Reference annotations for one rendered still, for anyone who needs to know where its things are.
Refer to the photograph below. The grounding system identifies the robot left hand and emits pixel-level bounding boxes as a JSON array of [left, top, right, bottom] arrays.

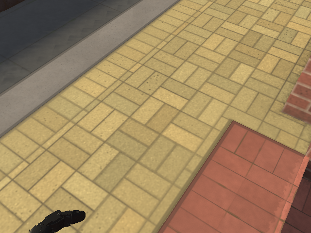
[[28, 210, 86, 233]]

